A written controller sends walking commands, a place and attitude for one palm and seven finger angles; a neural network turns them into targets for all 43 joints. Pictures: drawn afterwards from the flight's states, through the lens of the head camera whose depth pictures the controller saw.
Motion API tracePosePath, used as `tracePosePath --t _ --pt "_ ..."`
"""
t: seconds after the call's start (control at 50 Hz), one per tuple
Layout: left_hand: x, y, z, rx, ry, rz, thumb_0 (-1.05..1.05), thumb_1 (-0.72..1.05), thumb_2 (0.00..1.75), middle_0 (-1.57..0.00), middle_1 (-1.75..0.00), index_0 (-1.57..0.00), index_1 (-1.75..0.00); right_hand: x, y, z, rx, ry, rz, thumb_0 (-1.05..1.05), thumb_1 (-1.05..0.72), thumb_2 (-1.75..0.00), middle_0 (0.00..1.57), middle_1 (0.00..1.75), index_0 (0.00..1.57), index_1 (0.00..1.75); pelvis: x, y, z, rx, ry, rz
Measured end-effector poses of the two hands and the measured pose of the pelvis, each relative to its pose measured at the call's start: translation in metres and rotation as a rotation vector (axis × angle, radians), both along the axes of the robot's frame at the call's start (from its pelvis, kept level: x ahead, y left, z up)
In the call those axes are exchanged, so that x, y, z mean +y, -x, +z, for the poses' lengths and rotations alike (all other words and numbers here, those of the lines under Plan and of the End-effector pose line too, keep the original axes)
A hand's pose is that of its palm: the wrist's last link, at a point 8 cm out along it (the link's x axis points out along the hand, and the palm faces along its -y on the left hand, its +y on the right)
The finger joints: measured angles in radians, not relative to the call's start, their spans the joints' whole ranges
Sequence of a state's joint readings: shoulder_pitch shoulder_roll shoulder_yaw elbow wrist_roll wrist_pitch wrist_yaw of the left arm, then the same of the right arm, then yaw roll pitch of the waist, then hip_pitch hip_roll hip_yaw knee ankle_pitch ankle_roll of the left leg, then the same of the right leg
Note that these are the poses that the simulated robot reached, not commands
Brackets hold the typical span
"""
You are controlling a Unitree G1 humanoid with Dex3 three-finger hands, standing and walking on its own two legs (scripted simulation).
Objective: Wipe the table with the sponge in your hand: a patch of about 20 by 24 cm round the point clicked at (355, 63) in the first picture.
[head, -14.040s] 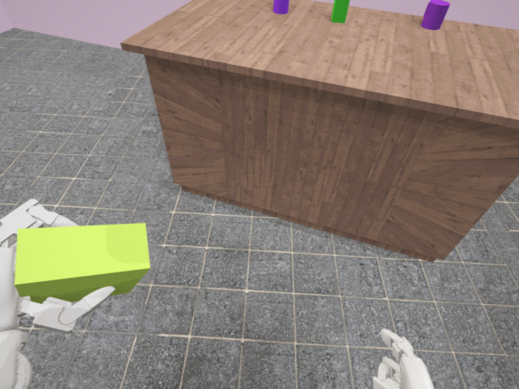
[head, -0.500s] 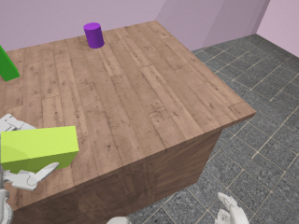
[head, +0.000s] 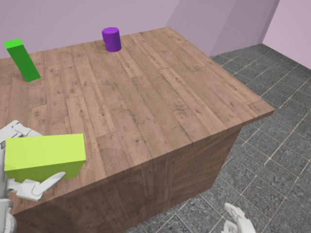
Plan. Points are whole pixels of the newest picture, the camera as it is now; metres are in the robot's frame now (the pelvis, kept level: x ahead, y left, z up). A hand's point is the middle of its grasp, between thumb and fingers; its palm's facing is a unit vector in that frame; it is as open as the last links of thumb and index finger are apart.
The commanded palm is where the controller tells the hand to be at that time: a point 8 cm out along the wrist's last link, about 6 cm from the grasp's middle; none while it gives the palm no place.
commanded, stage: come to a stop and stand still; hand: left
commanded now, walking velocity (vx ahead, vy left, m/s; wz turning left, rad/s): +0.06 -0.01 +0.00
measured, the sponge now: (58, 160) +0.22 +0.21 +0.15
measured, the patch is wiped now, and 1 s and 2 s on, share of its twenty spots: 0.00 0.00 0.00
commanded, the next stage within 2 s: look again from close up in 1.20 s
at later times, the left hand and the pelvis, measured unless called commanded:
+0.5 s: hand (40, 148) +0.24 +0.26 +0.16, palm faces +0.30 -0.85 -0.43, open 9.6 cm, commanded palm +0.17 +0.31 +0.18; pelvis +0.00 +0.03 +0.00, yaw -2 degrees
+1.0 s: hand (20, 151) +0.23 +0.30 +0.14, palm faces +0.34 -0.87 -0.37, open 9.6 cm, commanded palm +0.17 +0.34 +0.18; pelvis +0.01 +0.06 +0.00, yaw -1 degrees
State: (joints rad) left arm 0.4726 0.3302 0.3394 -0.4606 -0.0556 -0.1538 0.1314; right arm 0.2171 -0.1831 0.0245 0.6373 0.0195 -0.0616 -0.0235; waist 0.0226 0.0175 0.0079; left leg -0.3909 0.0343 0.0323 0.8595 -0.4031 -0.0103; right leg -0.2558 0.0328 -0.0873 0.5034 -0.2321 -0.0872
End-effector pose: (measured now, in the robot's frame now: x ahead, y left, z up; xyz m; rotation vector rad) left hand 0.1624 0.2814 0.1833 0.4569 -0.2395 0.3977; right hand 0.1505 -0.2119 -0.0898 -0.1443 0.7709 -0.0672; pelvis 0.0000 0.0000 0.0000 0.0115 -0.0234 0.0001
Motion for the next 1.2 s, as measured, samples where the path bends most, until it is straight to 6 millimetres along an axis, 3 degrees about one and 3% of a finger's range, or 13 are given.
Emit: tracePosePath --t 0.12,0.2,0.26,0.3,0.36,0.42,0.52,0.58,0.66,0.78,0.84,1.0,1.2 --pt "0.015 -0.003 -0.016 0.011 0.038 0.005 -0.01 -0.45 1.01 -0.8 -1.34 -0.79 -1.35 -0.007 -0.002 0.01 -0.017 0.098 0.008 0.02 -0.9 -0.89 0.2 0.3 0.2 0.3 0.01 0.002 -0.003 0.001 0.024 0.019" --pt "0.02 -0.005 -0.011 -0.021 0.014 -0.009 -0.01 -0.45 1.01 -0.8 -1.34 -0.79 -1.35 -0.006 -0.007 0.017 -0.028 0.118 -0.003 0.02 -0.9 -0.89 0.2 0.3 0.2 0.3 0.012 0.003 -0.003 -0.014 -0.001 0.007" --pt "0.024 -0.009 0.006 -0.047 -0.092 -0.024 -0.01 -0.45 1.01 -0.8 -1.34 -0.79 -1.35 -0.001 -0.012 0.019 -0.053 0.118 0.024 0.01 -0.9 -0.89 0.2 0.3 0.2 0.29 0.012 0.002 -0.003 -0.007 0.006 0.017" --pt "0.042 -0.019 0.033 -0.129 -0.211 -0.007 -0.01 -0.45 1.01 -0.8 -1.34 -0.79 -1.35 0.004 -0.014 0.014 -0.039 0.108 0.07 0.01 -0.9 -0.89 0.2 0.3 0.2 0.29 0.01 0.005 -0.004 -0.009 0.016 0.02" --pt "0.063 -0.032 0.056 -0.225 -0.199 0.056 -0.01 -0.45 1.01 -0.8 -1.34 -0.79 -1.35 0.01 -0.014 0.011 -0.041 0.063 0.081 0.01 -0.9 -0.89 0.2 0.3 0.2 0.29 0.013 0.009 -0.002 -0.01 0.011 -0.003" --pt "0.053 -0.04 0.042 -0.159 -0.107 0.029 -0.01 -0.45 1.01 -0.8 -1.34 -0.79 -1.35 0.012 -0.012 0.013 -0.091 -0.003 0.029 0.01 -0.9 -0.89 0.2 0.3 0.2 0.3 0.023 0.007 -0.001 -0.008 0.009 -0.028" --pt "0.011 -0.034 -0.017 0.116 -0.009 -0.139 -0.01 -0.45 1.01 -0.8 -1.34 -0.79 -1.35 0.017 -0.002 0.012 -0.107 -0.032 -0.054 0.01 -0.9 -0.89 0.2 0.3 0.2 0.3 0.034 0.002 0.001 -0.008 0.011 -0.039" --pt "0.014 -0.024 -0.036 0.164 0.04 -0.153 -0.01 -0.45 1.01 -0.8 -1.34 -0.79 -1.35 0.019 0.006 0.016 -0.07 0.008 -0.057 0.01 -0.9 -0.89 0.2 0.3 0.2 0.3 0.032 0.002 0.001 -0.007 0.009 -0.034" --pt "0.035 -0.017 -0.022 0.063 0.022 -0.085 -0.01 -0.45 1.01 -0.8 -1.34 -0.79 -1.35 0.02 0.008 0.022 -0.04 0.069 -0.011 0.02 -0.9 -0.89 0.2 0.3 0.2 0.29 0.032 0.004 0.002 -0.006 0.018 -0.02" --pt "0.059 -0.018 0.009 -0.081 -0.024 -0.014 -0.01 -0.45 1.01 -0.8 -1.34 -0.8 -1.35 0.028 -0.008 0.026 -0.075 0.09 0.036 0.02 -0.9 -0.89 0.2 0.3 0.2 0.3 0.044 0.002 0.004 -0.003 0.033 -0.019" --pt "0.06 -0.022 0.007 -0.07 -0.007 -0.031 -0.01 -0.45 1.01 -0.8 -1.34 -0.8 -1.35 0.036 -0.017 0.029 -0.107 0.076 0.031 0.02 -0.9 -0.89 0.2 0.3 0.2 0.3 0.051 -0.002 0.005 0.001 0.033 -0.025" --pt "0.065 -0.035 -0.024 0.057 0.038 -0.077 -0.01 -0.45 1.01 -0.8 -1.34 -0.8 -1.35 0.06 -0.032 0.037 -0.133 0.057 0.035 0.01 -0.9 -0.89 0.2 0.3 0.2 0.3 0.062 -0.008 0.005 0.005 0.026 -0.025" --pt "0.074 -0.03 0.001 -0.035 -0.027 -0.071 -0.01 -0.45 1.01 -0.8 -1.34 -0.8 -1.35 0.074 -0.039 0.033 -0.099 0.057 0.082 0.01 -0.9 -0.89 0.2 0.3 0.2 0.3 0.068 -0.011 0.004 0.003 0.027 -0.01"
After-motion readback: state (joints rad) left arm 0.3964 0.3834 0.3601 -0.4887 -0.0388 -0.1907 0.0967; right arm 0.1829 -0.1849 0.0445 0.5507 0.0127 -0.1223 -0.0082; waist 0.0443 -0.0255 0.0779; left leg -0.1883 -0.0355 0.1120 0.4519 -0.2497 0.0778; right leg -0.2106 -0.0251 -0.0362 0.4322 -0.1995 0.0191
